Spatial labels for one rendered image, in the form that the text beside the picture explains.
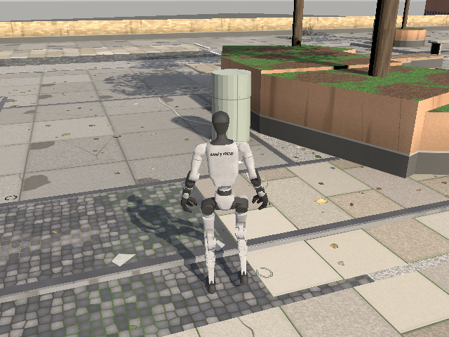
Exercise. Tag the robot left forearm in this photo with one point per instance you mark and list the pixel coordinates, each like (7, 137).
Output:
(188, 187)

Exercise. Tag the robot left shin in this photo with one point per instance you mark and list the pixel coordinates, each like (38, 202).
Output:
(210, 261)

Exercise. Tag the robot right forearm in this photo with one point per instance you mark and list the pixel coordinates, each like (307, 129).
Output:
(257, 184)

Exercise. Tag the robot torso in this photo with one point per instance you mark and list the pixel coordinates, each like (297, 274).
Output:
(223, 168)

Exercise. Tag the right robot hand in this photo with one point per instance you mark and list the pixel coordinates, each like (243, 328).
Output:
(263, 199)

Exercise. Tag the right robot upper arm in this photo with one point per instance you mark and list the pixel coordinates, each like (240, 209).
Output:
(244, 147)

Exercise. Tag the left robot hand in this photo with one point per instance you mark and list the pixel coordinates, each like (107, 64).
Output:
(185, 202)

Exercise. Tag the left robot upper arm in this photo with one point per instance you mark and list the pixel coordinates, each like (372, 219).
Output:
(200, 149)

